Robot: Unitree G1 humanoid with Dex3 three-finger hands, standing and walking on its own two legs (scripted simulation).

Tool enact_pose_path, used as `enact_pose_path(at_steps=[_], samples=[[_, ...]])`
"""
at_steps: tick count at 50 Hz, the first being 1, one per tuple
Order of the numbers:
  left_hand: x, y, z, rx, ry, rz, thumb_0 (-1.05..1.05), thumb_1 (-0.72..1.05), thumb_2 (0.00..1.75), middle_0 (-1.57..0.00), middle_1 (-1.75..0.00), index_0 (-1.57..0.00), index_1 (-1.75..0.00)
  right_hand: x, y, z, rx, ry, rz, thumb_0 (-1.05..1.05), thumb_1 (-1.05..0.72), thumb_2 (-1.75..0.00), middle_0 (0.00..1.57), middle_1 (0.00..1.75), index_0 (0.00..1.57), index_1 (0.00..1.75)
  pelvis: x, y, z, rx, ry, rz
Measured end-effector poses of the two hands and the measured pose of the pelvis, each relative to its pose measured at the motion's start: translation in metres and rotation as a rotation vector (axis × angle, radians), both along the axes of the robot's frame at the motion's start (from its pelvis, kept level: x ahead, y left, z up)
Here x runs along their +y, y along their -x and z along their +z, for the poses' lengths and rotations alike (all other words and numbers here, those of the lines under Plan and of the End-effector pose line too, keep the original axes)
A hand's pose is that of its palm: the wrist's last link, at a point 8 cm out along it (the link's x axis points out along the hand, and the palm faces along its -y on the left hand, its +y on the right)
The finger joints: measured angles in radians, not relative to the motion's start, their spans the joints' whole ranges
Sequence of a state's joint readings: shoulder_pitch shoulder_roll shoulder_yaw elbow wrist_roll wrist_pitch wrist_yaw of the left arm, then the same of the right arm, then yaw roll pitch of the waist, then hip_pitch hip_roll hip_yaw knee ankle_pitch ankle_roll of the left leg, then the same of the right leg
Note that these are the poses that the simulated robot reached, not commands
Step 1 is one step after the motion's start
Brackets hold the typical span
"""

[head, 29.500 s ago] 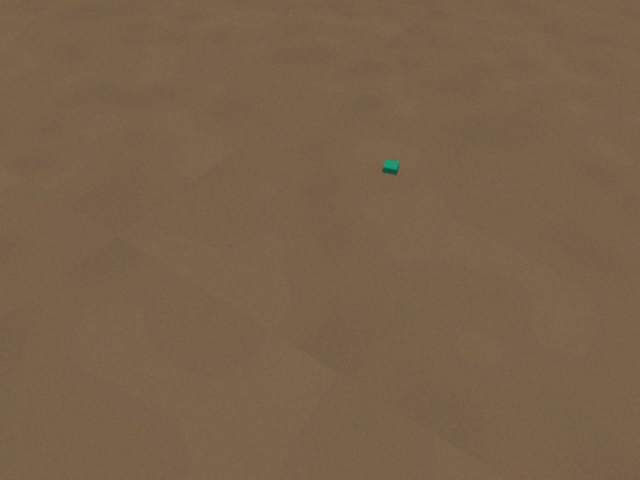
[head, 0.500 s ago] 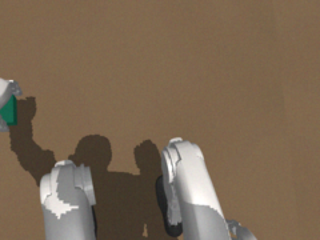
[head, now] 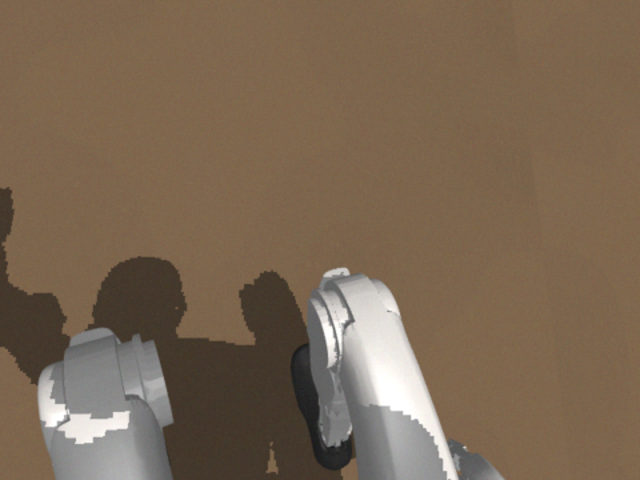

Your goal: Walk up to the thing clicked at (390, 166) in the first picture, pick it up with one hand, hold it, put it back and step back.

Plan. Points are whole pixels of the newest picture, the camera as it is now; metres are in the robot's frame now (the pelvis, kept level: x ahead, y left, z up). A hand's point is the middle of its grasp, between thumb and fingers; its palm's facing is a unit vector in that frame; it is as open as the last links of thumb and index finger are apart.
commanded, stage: rest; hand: left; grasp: from above
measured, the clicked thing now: out of the picture +0.45 +0.34 -0.24
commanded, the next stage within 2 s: open in 1.02 s
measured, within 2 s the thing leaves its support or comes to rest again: rests again in 1.28 s
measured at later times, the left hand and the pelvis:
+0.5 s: hand out of the picture +0.44 +0.32 -0.24, palm faces -0.47 -0.12 -0.87, open 9.9 cm; pelvis +0.00 +0.00 -0.01, yaw -2 degrees
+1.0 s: hand out of the picture +0.44 +0.31 -0.25, palm faces -0.47 -0.11 -0.88, open 9.9 cm; pelvis +0.00 +0.01 -0.02, yaw -4 degrees
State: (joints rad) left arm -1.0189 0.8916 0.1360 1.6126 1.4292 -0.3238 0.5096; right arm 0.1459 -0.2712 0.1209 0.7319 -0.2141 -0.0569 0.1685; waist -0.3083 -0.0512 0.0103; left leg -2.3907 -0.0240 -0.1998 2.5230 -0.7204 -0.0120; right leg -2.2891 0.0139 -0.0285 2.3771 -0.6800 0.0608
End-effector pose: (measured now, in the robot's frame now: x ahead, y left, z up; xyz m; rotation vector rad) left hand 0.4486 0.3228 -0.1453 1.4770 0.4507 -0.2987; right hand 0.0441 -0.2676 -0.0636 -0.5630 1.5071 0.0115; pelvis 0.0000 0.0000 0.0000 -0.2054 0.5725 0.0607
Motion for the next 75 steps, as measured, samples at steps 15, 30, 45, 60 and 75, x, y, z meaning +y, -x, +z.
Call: enact_pose_path(at_steps=[15, 30, 45, 60, 75], samples=[[-0.002, -0.002, -0.030, 0.038, 0.027, 0.047, -0.01, 0.05, 0.25, -0.79, -0.35, -0.81, -0.34, 0.003, -0.006, -0.001, -0.004, -0.008, 0.069, 0.00, -0.91, -0.89, 0.21, 0.30, 0.21, 0.30, 0.001, -0.001, -0.008, -0.032, 0.017, -0.014], [0.002, 0.000, -0.041, 0.013, 0.022, 0.029, -0.01, 0.05, 0.21, -0.83, -0.32, -0.85, -0.30, 0.006, -0.003, 0.003, 0.022, -0.001, 0.124, 0.00, -0.91, -0.90, 0.21, 0.30, 0.21, 0.30, 0.004, -0.002, -0.014, -0.062, 0.036, -0.027], [-0.006, 0.000, -0.050, 0.016, 0.024, 0.020, -0.01, 0.06, 0.17, -0.84, -0.30, -0.86, -0.28, 0.020, -0.006, 0.001, -0.008, -0.050, 0.180, 0.00, -0.91, -0.90, 0.21, 0.30, 0.21, 0.30, 0.008, 0.001, -0.018, -0.092, 0.051, -0.035], [-0.007, -0.001, -0.050, 0.012, 0.016, 0.037, -0.01, 0.06, 0.15, -0.85, -0.29, -0.87, -0.26, 0.018, -0.008, 0.000, -0.017, -0.078, 0.221, 0.00, -0.92, -0.90, 0.21, 0.30, 0.20, 0.30, 0.006, 0.002, -0.019, -0.105, 0.051, -0.041], [-0.007, 0.005, -0.052, 0.017, 0.025, 0.025, -0.01, 0.05, 0.39, -0.70, -0.45, -0.69, -0.42, 0.017, -0.009, 0.005, -0.013, -0.063, 0.233, 0.00, -0.91, -0.90, 0.21, 0.30, 0.20, 0.30, 0.006, 0.004, -0.016, -0.109, 0.055, -0.041]])
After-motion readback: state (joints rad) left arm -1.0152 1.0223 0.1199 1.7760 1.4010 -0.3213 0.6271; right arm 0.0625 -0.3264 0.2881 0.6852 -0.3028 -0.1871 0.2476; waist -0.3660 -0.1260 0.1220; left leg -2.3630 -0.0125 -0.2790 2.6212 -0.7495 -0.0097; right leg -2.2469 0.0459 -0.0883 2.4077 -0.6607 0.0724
